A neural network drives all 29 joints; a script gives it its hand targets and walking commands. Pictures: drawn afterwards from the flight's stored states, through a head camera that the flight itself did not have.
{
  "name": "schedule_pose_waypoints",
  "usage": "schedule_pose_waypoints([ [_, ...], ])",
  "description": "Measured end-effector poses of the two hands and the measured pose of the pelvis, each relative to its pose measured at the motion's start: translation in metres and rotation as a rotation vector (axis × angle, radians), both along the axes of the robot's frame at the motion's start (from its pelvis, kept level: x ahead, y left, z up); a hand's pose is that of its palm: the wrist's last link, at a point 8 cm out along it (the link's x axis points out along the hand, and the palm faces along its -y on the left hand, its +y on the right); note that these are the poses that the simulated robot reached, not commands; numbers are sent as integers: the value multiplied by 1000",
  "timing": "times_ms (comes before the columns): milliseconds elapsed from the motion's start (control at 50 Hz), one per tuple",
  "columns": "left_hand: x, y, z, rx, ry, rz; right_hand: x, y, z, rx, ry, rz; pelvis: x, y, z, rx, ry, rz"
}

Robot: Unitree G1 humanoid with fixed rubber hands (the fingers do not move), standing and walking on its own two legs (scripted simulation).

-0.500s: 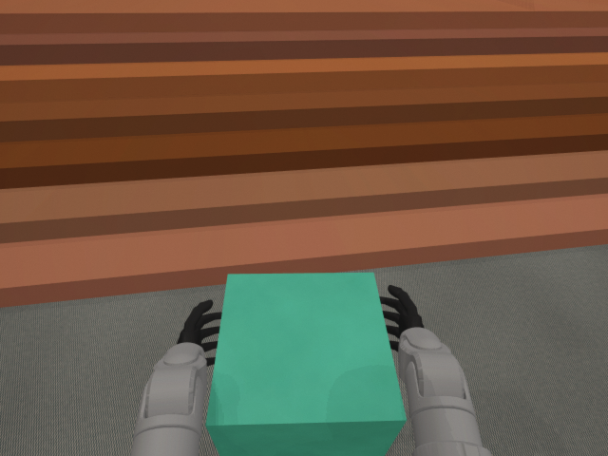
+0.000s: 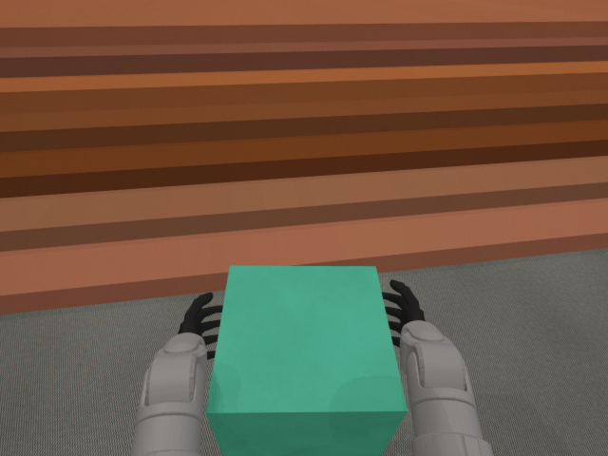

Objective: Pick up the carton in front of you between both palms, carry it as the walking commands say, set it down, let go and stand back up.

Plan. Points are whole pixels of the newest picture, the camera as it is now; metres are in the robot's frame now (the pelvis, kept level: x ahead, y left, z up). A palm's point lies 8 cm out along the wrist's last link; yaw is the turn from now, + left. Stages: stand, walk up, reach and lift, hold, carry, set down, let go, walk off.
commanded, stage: hold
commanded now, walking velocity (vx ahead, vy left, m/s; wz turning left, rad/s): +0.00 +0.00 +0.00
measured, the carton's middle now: (302, 373) +0.28 +0.00 -0.02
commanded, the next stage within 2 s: carry in 0.06 s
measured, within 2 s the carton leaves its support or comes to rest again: neither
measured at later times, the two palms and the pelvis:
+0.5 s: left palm (204, 272) +0.38 +0.14 +0.09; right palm (400, 259) +0.40 -0.15 +0.09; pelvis +0.12 +0.00 -0.01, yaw +0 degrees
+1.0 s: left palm (246, 188) +0.65 +0.11 +0.07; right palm (385, 181) +0.67 -0.19 +0.07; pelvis +0.39 -0.05 +0.00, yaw +1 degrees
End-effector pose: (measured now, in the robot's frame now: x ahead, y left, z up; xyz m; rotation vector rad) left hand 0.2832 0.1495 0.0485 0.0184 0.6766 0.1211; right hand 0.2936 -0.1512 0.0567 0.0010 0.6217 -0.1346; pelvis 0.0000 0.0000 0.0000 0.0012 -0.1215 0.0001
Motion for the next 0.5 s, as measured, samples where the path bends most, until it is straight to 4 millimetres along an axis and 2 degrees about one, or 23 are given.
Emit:
schedule_pose_waypoints([
  [140, 6, -3, 8, 5, -29, 0, 5, -3, 7, 12, -29, -10, 3, -2, -3, 4, 69, -20],
  [240, 24, -19, 20, 2, -68, -2, 19, -19, 16, 27, -68, -26, 17, -15, -9, 0, 119, -24],
  [300, 32, -27, 23, 1, -38, 11, 29, -27, 19, 32, -39, -22, 34, -20, -6, 4, 144, 11],
  [360, 45, -27, 30, 7, 4, 19, 47, -26, 26, 47, 4, -21, 53, -19, 1, 20, 171, 11],
  [440, 74, -17, 41, -8, 2, 46, 81, -16, 37, 50, 2, -10, 85, -12, 2, 29, 199, 9],
  [500, 100, -5, 39, -27, -18, 61, 108, -3, 37, 68, -18, -20, 115, -4, -8, 27, 200, -6],
])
